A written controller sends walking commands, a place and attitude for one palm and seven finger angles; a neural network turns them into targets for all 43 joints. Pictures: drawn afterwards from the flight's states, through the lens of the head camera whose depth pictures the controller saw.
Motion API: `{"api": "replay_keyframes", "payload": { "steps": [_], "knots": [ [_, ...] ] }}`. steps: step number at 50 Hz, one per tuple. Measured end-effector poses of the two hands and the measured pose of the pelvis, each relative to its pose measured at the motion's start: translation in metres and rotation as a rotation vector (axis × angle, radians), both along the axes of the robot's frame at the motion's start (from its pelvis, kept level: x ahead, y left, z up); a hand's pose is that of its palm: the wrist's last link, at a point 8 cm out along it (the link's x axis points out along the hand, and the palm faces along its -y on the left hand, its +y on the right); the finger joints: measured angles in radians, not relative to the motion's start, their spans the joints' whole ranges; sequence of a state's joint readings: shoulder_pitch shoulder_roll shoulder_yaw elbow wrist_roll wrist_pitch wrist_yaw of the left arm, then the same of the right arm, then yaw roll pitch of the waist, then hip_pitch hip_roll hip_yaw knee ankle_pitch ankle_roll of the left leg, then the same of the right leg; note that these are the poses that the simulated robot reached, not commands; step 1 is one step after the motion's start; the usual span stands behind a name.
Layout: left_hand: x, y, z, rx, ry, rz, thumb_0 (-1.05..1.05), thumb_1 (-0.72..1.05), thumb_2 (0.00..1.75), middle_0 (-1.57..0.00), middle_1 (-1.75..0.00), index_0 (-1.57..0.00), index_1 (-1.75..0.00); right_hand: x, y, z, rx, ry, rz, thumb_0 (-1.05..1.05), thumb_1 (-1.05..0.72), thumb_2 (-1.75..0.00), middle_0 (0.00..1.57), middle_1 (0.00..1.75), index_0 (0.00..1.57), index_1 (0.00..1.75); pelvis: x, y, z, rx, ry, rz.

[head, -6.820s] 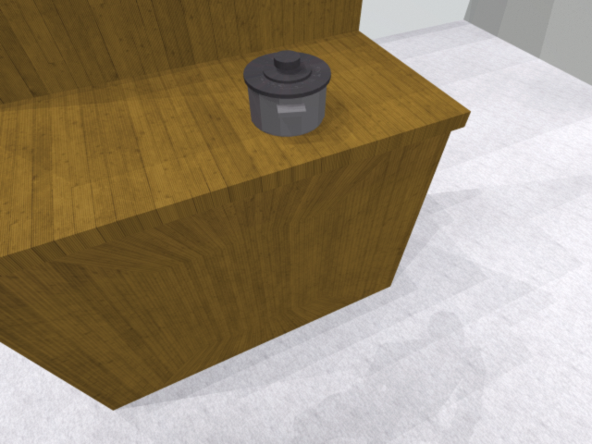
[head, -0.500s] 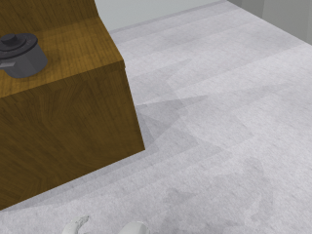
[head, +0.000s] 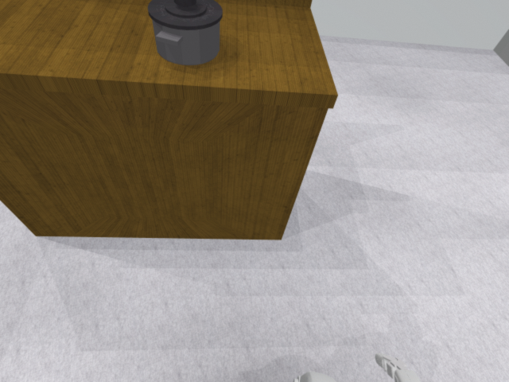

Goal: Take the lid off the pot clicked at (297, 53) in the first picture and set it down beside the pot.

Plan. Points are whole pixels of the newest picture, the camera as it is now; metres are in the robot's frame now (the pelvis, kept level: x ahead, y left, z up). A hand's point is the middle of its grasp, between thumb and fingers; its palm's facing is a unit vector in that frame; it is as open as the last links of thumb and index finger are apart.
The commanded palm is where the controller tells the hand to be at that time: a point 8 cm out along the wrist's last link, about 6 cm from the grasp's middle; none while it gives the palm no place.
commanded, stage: take the last steps up to it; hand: left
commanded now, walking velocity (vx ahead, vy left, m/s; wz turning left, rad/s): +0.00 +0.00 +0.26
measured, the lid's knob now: out of the picture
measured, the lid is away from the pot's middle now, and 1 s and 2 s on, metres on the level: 0.00 0.00 0.00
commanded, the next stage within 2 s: come to a stop and stand still in 1.16 s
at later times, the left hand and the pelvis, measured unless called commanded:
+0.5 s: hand out of the picture +0.12 +0.16 -0.15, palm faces +0.09 -0.97 -0.23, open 7.3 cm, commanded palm none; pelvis +0.06 -0.03 +0.00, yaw +5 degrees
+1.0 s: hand (132, 370) +0.14 +0.22 -0.18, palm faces +0.19 -0.97 -0.17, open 7.4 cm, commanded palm none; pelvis +0.22 +0.06 -0.01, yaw +5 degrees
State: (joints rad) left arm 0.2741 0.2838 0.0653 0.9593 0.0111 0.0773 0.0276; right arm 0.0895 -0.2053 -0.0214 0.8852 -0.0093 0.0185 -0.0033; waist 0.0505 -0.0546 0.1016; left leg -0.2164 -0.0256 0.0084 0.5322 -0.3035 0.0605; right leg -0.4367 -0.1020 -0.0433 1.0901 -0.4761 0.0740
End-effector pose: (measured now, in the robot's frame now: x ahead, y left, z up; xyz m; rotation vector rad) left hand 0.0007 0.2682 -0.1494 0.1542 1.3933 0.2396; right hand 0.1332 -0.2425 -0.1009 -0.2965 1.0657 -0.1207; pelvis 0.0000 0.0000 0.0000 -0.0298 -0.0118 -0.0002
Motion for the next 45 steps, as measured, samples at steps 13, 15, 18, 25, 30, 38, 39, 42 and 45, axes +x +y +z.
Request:
{"api": "replay_keyframes", "payload": {
  "steps": [13, 15, 18, 25, 30, 38, 39, 42, 45],
  "knots": [
    [0.060, -0.012, 0.021, -0.024, -0.159, -0.051, 0.00, 0.91, 0.89, -0.20, -0.30, -0.20, -0.30, -0.073, 0.012, -0.020, 0.065, 0.145, -0.084, 0.00, -0.91, -0.90, 0.20, 0.30, 0.21, 0.30, 0.010, 0.006, 0.008, 0.019, -0.006, 0.044],
    [0.073, -0.019, 0.024, -0.021, -0.174, -0.071, 0.00, 0.91, 0.89, -0.20, -0.30, -0.20, -0.30, -0.091, 0.006, -0.026, 0.071, 0.193, -0.110, 0.00, -0.91, -0.90, 0.20, 0.30, 0.21, 0.30, 0.014, 0.002, 0.007, 0.028, -0.001, 0.048],
    [0.094, -0.031, 0.029, -0.012, -0.204, -0.095, 0.00, 0.91, 0.89, -0.20, -0.30, -0.20, -0.30, -0.118, -0.004, -0.036, 0.082, 0.280, -0.145, 0.00, -0.91, -0.90, 0.20, 0.30, 0.20, 0.30, 0.024, -0.007, 0.005, 0.042, 0.005, 0.052],
    [0.105, -0.057, 0.031, 0.006, -0.242, -0.044, 0.00, 0.91, 0.89, -0.20, -0.30, -0.20, -0.30, -0.129, -0.022, -0.049, 0.111, 0.437, -0.152, 0.01, -0.91, -0.90, 0.20, 0.30, 0.20, 0.30, 0.057, -0.025, 0.000, 0.035, -0.010, 0.084],
    [0.076, -0.066, 0.030, -0.014, -0.104, 0.027, 0.00, 0.92, 0.89, -0.20, -0.30, -0.20, -0.30, -0.077, -0.023, -0.041, 0.121, 0.380, -0.136, 0.01, -0.91, -0.90, 0.20, 0.30, 0.20, 0.30, 0.085, -0.025, 0.009, 0.043, -0.004, 0.095],
    [0.044, -0.069, 0.023, -0.080, 0.097, 0.138, 0.00, 0.91, 0.89, -0.20, -0.30, -0.20, -0.30, 0.053, 0.011, -0.039, 0.125, 0.253, -0.025, 0.00, -0.91, -0.90, 0.20, 0.30, 0.20, 0.30, 0.137, 0.000, 0.006, 0.039, 0.014, 0.109],
    [0.043, -0.067, 0.021, -0.087, 0.118, 0.154, 0.00, 0.91, 0.89, -0.20, -0.30, -0.20, -0.30, 0.073, 0.019, -0.040, 0.125, 0.233, -0.004, 0.00, -0.91, -0.90, 0.19, 0.30, 0.20, 0.30, 0.145, 0.005, 0.005, 0.037, 0.016, 0.113],
    [0.043, -0.056, 0.012, -0.109, 0.177, 0.197, 0.00, 0.91, 0.89, -0.20, -0.30, -0.20, -0.30, 0.134, 0.046, -0.042, 0.119, 0.159, 0.057, 0.00, -0.91, -0.90, 0.19, 0.30, 0.20, 0.30, 0.170, 0.024, -0.005, 0.030, 0.020, 0.116],
    [0.056, -0.037, -0.003, -0.126, 0.227, 0.204, 0.00, 0.91, 0.89, -0.20, -0.30, -0.20, -0.30, 0.183, 0.071, -0.046, 0.104, 0.059, 0.081, 0.00, -0.91, -0.90, 0.20, 0.30, 0.20, 0.30, 0.193, 0.044, -0.018, 0.025, 0.014, 0.108]
  ]
}}
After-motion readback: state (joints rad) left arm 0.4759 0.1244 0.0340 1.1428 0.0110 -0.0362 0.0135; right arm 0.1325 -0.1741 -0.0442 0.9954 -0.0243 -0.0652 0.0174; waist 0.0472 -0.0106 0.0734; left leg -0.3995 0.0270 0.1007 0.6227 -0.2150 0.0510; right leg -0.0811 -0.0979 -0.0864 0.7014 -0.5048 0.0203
